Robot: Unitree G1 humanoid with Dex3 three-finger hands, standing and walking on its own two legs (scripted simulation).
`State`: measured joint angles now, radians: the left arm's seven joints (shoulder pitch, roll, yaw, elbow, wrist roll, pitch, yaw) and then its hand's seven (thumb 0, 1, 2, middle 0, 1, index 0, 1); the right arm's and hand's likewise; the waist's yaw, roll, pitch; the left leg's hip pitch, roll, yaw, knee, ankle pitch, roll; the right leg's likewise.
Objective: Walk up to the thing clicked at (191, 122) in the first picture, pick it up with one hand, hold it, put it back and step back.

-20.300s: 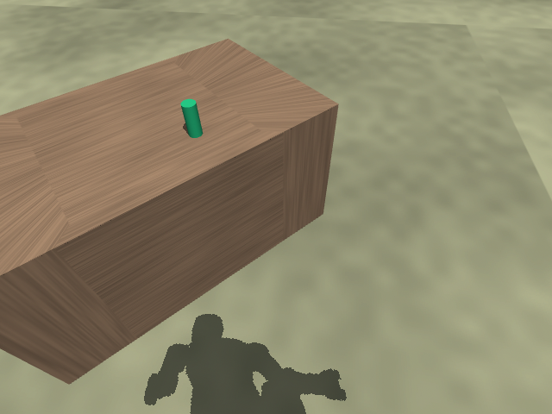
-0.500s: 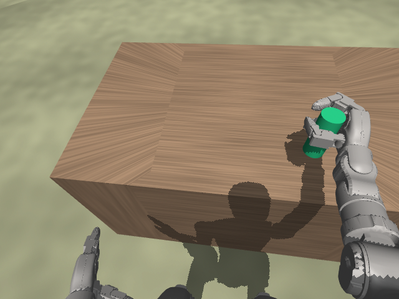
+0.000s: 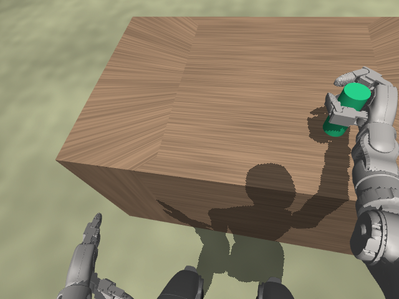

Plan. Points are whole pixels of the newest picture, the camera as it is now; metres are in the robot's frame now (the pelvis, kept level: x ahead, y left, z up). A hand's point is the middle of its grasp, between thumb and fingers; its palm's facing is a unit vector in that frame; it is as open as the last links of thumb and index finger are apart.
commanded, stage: crouch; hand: right
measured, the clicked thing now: (344, 111) +0.49 -0.20 +0.04
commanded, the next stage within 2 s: lower in 0.22 s
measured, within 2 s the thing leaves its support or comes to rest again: rests again in 1.18 s
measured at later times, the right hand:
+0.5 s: hand (336, 106) +0.51 -0.19 +0.04, palm faces +0.19 +0.98 +0.00, open 6.0 cm
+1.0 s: hand (327, 117) +0.52 -0.19 -0.01, palm faces +0.19 +0.98 +0.00, open 6.0 cm
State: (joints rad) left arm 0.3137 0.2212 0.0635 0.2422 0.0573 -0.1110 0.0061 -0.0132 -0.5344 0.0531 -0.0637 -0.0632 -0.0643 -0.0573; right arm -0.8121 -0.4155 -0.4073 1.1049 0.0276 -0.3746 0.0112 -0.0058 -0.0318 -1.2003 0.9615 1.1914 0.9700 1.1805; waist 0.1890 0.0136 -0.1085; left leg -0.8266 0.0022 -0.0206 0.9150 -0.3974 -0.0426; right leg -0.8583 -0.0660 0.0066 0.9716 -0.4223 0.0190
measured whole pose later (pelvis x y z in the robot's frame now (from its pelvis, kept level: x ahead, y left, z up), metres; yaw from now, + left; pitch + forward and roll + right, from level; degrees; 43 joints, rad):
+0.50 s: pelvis +0.00 +0.01 -0.02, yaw +0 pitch +21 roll +2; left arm 0.34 0.23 0.04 0.10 0.07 -0.06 -0.02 -0.01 -0.53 0.05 -0.06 -0.05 -0.06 -0.05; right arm -0.85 -0.48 -0.48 1.18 0.00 -0.39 0.04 -0.01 -0.03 -1.20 0.96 1.19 0.97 1.18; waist 0.23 0.00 -0.13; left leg -0.95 -0.01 0.00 1.03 -0.45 -0.03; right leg -0.98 -0.07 0.03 1.08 -0.47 0.03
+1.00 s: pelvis -0.01 +0.00 -0.05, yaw +1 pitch +25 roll +4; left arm 0.34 0.23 0.04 -0.03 0.10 -0.03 -0.04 -0.01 -0.54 0.05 -0.06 -0.05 -0.06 -0.05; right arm -0.88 -0.53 -0.51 1.22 -0.04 -0.46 0.01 -0.01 -0.03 -1.20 0.96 1.19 0.97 1.18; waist 0.30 0.00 -0.14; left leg -1.11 -0.02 0.01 1.15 -0.48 -0.04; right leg -1.16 -0.08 0.05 1.23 -0.51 0.02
